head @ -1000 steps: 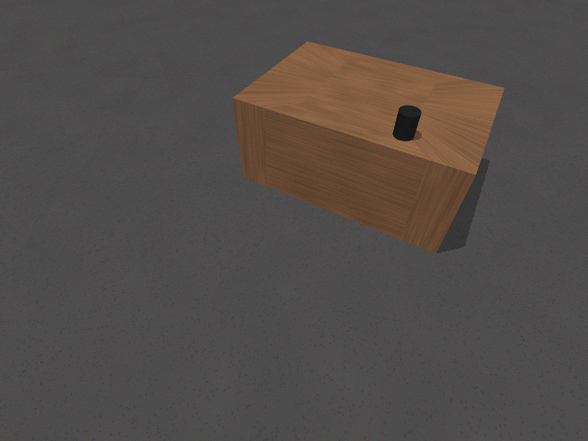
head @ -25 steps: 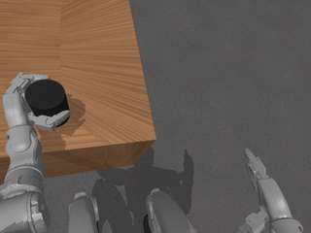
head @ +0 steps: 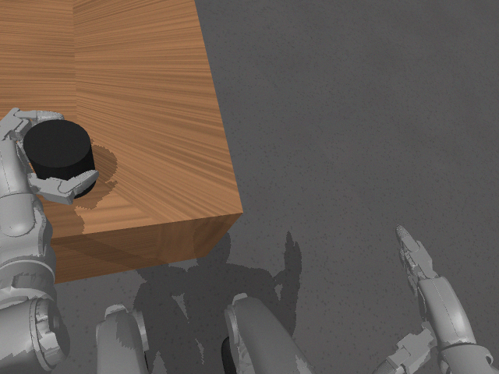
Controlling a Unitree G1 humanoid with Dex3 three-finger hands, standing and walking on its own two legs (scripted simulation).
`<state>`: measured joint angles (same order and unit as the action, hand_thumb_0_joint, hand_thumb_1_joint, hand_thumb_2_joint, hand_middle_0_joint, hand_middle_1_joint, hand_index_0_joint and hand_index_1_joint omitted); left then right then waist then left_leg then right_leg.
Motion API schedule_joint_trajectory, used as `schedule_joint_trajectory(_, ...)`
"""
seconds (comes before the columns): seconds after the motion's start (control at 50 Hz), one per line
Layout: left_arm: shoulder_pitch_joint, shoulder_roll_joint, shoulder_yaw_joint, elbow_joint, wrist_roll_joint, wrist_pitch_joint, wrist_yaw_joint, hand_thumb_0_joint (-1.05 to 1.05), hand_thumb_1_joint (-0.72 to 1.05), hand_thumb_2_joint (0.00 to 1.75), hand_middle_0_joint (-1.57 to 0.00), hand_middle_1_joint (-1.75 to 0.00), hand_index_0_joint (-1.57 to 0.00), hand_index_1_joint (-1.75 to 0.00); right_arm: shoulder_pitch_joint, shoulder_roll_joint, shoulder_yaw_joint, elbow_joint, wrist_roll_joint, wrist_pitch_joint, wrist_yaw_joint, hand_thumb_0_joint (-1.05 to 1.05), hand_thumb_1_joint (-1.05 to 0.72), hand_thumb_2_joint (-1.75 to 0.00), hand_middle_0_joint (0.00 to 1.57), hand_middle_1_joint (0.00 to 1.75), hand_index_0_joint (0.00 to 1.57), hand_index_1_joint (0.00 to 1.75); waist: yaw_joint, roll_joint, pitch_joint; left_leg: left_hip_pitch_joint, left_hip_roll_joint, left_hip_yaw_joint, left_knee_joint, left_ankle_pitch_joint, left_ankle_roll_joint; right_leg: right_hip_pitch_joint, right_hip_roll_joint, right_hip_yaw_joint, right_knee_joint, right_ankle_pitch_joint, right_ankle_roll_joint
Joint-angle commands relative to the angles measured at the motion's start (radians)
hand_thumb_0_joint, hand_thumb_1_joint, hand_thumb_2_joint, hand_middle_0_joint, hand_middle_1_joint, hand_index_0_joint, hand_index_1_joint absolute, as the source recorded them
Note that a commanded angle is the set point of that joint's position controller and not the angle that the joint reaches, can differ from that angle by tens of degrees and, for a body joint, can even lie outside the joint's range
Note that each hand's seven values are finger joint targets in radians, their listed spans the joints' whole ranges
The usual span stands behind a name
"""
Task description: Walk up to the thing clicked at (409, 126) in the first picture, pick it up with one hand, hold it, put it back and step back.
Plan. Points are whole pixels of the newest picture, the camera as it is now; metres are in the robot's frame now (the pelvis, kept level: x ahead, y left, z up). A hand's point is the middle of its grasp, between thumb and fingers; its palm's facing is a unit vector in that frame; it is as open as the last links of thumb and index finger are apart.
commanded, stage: lower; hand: left
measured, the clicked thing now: (64, 161) +0.49 +0.19 -0.07
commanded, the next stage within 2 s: loosen in 0.34 s
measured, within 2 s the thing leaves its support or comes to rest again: rests again in 0.22 s
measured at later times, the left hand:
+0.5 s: hand (64, 161) +0.49 +0.19 -0.08, palm faces +0.18 -0.98 -0.03, open 11.2 cm
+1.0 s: hand (64, 162) +0.49 +0.19 -0.08, palm faces +0.20 -0.98 -0.02, open 15.4 cm
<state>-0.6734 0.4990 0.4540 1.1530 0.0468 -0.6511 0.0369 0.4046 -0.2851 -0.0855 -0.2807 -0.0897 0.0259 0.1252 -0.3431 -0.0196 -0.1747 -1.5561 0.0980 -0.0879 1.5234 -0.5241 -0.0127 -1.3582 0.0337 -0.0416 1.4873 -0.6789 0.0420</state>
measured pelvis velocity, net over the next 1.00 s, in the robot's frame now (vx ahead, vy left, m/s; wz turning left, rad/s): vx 0.00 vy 0.00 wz -0.01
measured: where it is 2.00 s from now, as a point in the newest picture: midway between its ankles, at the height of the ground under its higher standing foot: outside the picture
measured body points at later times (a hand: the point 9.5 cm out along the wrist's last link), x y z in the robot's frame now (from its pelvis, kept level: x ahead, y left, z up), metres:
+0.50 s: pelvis +0.00 +0.00 -0.02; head +0.18 +0.09 +0.38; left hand +0.48 +0.24 -0.07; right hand +0.18 -0.26 +0.07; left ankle +0.07 +0.13 -0.56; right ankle +0.01 -0.15 -0.56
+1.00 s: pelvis +0.00 +0.00 -0.02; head +0.18 +0.09 +0.38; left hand +0.47 +0.24 -0.07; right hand +0.18 -0.25 +0.08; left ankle +0.07 +0.13 -0.56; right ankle +0.01 -0.15 -0.56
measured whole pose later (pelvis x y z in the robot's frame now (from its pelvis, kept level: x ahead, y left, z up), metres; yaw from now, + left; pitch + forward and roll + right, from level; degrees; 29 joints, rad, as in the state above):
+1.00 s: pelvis +0.00 +0.00 -0.02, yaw +0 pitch +32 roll -7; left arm -0.67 0.51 0.48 1.13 0.04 -0.66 0.04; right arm 0.42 -0.29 -0.09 -0.36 -0.08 0.02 0.14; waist -0.37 -0.02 -0.18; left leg -1.62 0.10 -0.10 1.59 -0.54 -0.01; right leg -1.42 0.04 -0.05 1.55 -0.70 0.04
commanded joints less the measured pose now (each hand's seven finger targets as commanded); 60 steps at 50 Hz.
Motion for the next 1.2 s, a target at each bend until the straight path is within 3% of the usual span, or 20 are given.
schedule_joint_trajectory(0.0,-0.349,0.15,-0.01,-0.184,-0.011,-0.082,0.004,0.0,0.1,1.26,-1.23,-1.38,-1.24,-1.39,0.036,-0.179,-0.135,-0.188,0.007,-0.052,-0.022,0.0,0.51,-0.06,0.05,0.05,0.05,0.05,0.0,0.346,-0.533,0.669,-0.023,-0.022,-0.174,0.26,0.016,0.054,0.035,-0.038,-0.161,0.319,-0.067)
schedule_joint_trajectory(0.04,-0.392,0.233,0.025,-0.236,-0.003,-0.091,0.012,0.0,0.09,1.26,-1.23,-1.38,-1.24,-1.39,0.05,-0.193,-0.152,-0.18,0.006,-0.053,-0.026,0.0,0.51,-0.06,0.05,0.05,0.05,0.05,0.003,0.361,-0.564,0.662,-0.028,-0.01,-0.152,0.262,0.023,0.064,0.035,-0.027,-0.163,0.337,-0.061)
schedule_joint_trajectory(0.1,-0.385,0.215,0.023,-0.222,-0.004,-0.09,0.015,0.0,0.09,1.26,-1.25,-1.39,-1.25,-1.4,0.051,-0.18,-0.139,-0.17,0.004,-0.057,-0.022,0.0,0.51,-0.06,0.05,0.05,0.05,0.05,0.007,0.364,-0.554,0.638,-0.03,-0.01,-0.138,0.257,0.024,0.056,0.033,-0.022,-0.155,0.336,-0.06)
schedule_joint_trajectory(0.14,-0.35,0.157,-0.003,-0.146,-0.006,-0.082,0.009,0.0,0.08,1.26,-1.23,-1.39,-1.24,-1.4,0.028,-0.193,-0.149,-0.213,0.006,-0.061,-0.023,0.0,0.51,-0.06,0.05,0.05,0.05,0.05,-0.019,0.33,-0.539,0.625,-0.026,-0.016,-0.142,0.238,0.026,0.042,0.036,-0.03,-0.156,0.322,-0.061)
schedule_joint_trajectory(0.18,-0.399,0.242,0.019,-0.221,0.004,-0.092,0.01,0.0,0.07,1.25,-1.24,-1.38,-1.24,-1.4,0.05,-0.191,-0.145,-0.187,0.005,-0.061,-0.023,0.0,0.51,-0.06,0.05,0.05,0.05,0.05,-0.004,0.362,-0.558,0.616,-0.03,-0.007,-0.128,0.237,0.025,0.055,0.034,-0.015,-0.155,0.329,-0.058)
schedule_joint_trajectory(0.28,-0.35,0.185,0.013,-0.174,-0.006,-0.085,0.007,0.0,0.09,1.24,-1.22,-1.36,-1.22,-1.38,0.052,-0.191,-0.146,-0.202,0.008,-0.062,-0.018,0.0,0.52,-0.06,0.05,0.05,0.05,0.05,-0.012,0.347,-0.559,0.617,-0.029,-0.015,-0.121,0.252,0.027,0.035,0.037,-0.029,-0.14,0.333,-0.061)
schedule_joint_trajectory(0.3,-0.367,0.219,0.032,-0.223,-0.007,-0.091,0.009,0.0,0.1,1.25,-1.22,-1.37,-1.23,-1.38,0.035,-0.197,-0.149,-0.229,0.01,-0.067,-0.018,0.0,0.51,-0.06,0.05,0.05,0.05,0.05,0.003,0.357,-0.585,0.632,-0.029,-0.016,-0.12,0.268,0.023,0.043,0.038,-0.03,-0.131,0.339,-0.062)
schedule_joint_trajectory(0.4,-0.313,0.154,-0.009,-0.13,0.006,-0.079,0.007,0.0,0.08,1.24,-1.22,-1.36,-1.22,-1.37,0.05,-0.191,-0.153,-0.207,0.01,-0.067,-0.017,0.0,0.51,-0.06,0.05,0.05,0.05,0.05,-0.02,0.32,-0.523,0.572,-0.031,-0.01,-0.108,0.228,0.029,0.02,0.036,-0.022,-0.14,0.324,-0.056)
schedule_joint_trajectory(0.44,-0.334,0.18,-0.008,-0.171,0.015,-0.081,0.006,0.0,0.06,1.16,-1.3,-1.37,-1.31,-1.37,0.058,-0.193,-0.151,-0.229,0.011,-0.066,-0.015,0.0,0.51,-0.06,0.05,0.05,0.05,0.05,-0.017,0.333,-0.547,0.578,-0.033,-0.008,-0.111,0.221,0.029,0.029,0.035,-0.022,-0.142,0.319,-0.057)
schedule_joint_trajectory(0.54,-0.339,0.15,0.006,-0.191,-0.017,-0.078,0.002,0.0,-0.27,0.76,-0.98,-0.97,-1.01,-0.97,0.069,-0.193,-0.161,-0.225,0.015,-0.062,-0.013,0.0,0.5,-0.05,0.05,0.05,0.05,0.05,-0.014,0.349,-0.55,0.607,-0.029,-0.018,-0.117,0.249,0.02,0.017,0.038,-0.038,-0.124,0.329,-0.063)
schedule_joint_trajectory(0.62,-0.348,0.176,0.015,-0.244,-0.014,-0.086,0.005,0.0,-0.48,0.46,-0.74,-0.69,-0.77,-0.68,0.056,-0.191,-0.164,-0.21,0.016,-0.067,-0.013,0.0,0.5,-0.05,0.05,0.05,0.05,0.05,-0.005,0.359,-0.542,0.592,-0.03,-0.011,-0.113,0.217,0.023,0.012,0.036,-0.027,-0.125,0.307,-0.062)
schedule_joint_trajectory(0.64,-0.34,0.145,-0.009,-0.223,-0.012,-0.083,0.002,0.0,-0.54,0.38,-0.67,-0.62,-0.69,-0.61,0.062,-0.19,-0.168,-0.212,0.015,-0.067,-0.013,0.0,0.5,-0.05,0.05,0.05,0.05,0.05,-0.02,0.364,-0.547,0.608,-0.03,-0.01,-0.105,0.246,0.025,0.014,0.036,-0.027,-0.123,0.33,-0.061)
schedule_joint_trajectory(0.68,-0.349,0.164,0.004,-0.239,-0.008,-0.085,0.006,0.0,-0.61,0.29,-0.57,-0.52,-0.59,-0.51,0.056,-0.195,-0.171,-0.225,0.016,-0.066,-0.015,0.0,0.5,-0.05,0.05,0.05,0.05,0.05,-0.006,0.359,-0.56,0.621,-0.028,-0.019,-0.116,0.246,0.017,0.005,0.039,-0.039,-0.112,0.318,-0.066)
schedule_joint_trajectory(0.76,-0.348,0.166,0.007,-0.228,-0.009,-0.083,0.011,0.0,-0.61,0.22,-0.48,-0.42,-0.49,-0.41,0.071,-0.192,-0.166,-0.21,0.013,-0.06,-0.016,0.0,0.51,-0.05,0.05,0.05,0.05,0.05,-0.011,0.367,-0.539,0.618,-0.029,-0.017,-0.12,0.22,0.017,-0.003,0.036,-0.037,-0.117,0.301,-0.066)
schedule_joint_trajectory(0.86,-0.311,0.152,0.011,-0.189,-0.011,-0.079,0.011,0.0,-0.61,0.17,-0.37,-0.31,-0.37,-0.31,0.067,-0.199,-0.167,-0.229,0.014,-0.059,-0.015,0.0,0.51,-0.06,0.05,0.05,0.05,0.05,-0.007,0.349,-0.542,0.624,-0.027,-0.024,-0.115,0.28,0.017,0.012,0.037,-0.043,-0.107,0.343,-0.064)
schedule_joint_trajectory(0.94,-0.322,0.203,0.04,-0.23,-0.006,-0.084,0.014,0.0,-0.52,0.2,-0.25,-0.26,-0.26,-0.26,0.06,-0.218,-0.187,-0.286,0.014,-0.058,-0.016,0.0,0.52,-0.05,0.05,0.05,0.05,0.05,-0.015,0.345,-0.584,0.624,-0.03,-0.013,-0.101,0.285,0.026,0.051,0.036,-0.03,-0.121,0.367,-0.058)
schedule_joint_trajectory(0.98,-0.37,0.272,0.074,-0.319,-0.008,-0.092,0.013,0.0,-0.49,0.19,-0.21,-0.23,-0.22,-0.23,0.068,-0.218,-0.183,-0.315,0.014,-0.053,-0.016,0.0,0.52,-0.05,0.05,0.05,0.05,0.05,0.005,0.367,-0.651,0.654,-0.032,-0.005,-0.099,0.307,0.025,0.1,0.035,-0.016,-0.129,0.391,-0.054)
schedule_joint_trajectory(1.06,-0.31,0.275,0.081,-0.285,-0.018,-0.051,-0.011,0.0,-0.5,0.11,-0.11,-0.13,-0.12,-0.12,0.102,-0.2,-0.174,-0.285,0.022,-0.035,-0.017,0.0,0.52,-0.05,0.05,0.05,0.05,0.05,0.021,0.375,-0.59,0.656,-0.033,0.006,-0.13,0.275,0.024,0.129,0.032,0.004,-0.176,0.366,-0.049)
schedule_joint_trajectory(1.14,-0.373,0.355,0.105,-0.403,-0.034,-0.009,-0.048,0.0,-0.54,0.07,-0.08,-0.09,-0.09,-0.08,0.107,-0.191,-0.152,-0.275,0.03,-0.02,-0.028,0.0,0.52,-0.05,0.05,0.05,0.05,0.05,0.054,0.436,-0.62,0.759,-0.029,0.006,-0.185,0.308,0.014,0.162,0.034,-0.007,-0.199,0.368,-0.057)
schedule_joint_trajectory(1.18,-0.357,0.349,0.098,-0.392,-0.046,0.027,-0.07,0.0,-0.56,0.04,-0.07,-0.06,-0.08,-0.05,0.107,-0.179,-0.14,-0.24,0.033,-0.014,-0.035,0.0,0.52,-0.06,0.05,0.05,0.05,0.05,0.061,0.427,-0.556,0.751,-0.029,0.012,-0.213,0.272,0.015,0.173,0.033,0.004,-0.237,0.347,-0.054)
